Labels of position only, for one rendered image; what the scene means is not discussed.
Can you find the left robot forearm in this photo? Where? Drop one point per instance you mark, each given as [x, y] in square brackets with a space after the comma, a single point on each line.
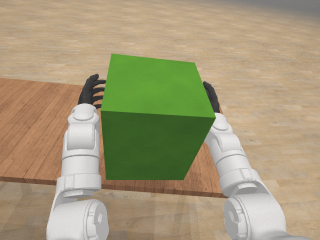
[80, 157]

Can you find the right robot forearm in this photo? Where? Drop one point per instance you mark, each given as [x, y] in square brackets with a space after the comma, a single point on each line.
[236, 174]

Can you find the robot left hand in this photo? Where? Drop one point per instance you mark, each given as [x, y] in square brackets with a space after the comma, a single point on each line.
[86, 96]

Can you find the robot right hand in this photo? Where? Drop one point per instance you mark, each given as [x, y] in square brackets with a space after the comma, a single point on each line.
[212, 97]

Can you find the left robot upper arm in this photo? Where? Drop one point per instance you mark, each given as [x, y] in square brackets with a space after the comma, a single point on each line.
[79, 220]

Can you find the carton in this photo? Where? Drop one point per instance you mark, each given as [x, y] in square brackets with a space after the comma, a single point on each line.
[155, 116]

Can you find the table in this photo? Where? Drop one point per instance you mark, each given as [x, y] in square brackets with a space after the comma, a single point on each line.
[33, 121]

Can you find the right robot upper arm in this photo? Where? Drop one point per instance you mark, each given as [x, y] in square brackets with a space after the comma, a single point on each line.
[255, 216]

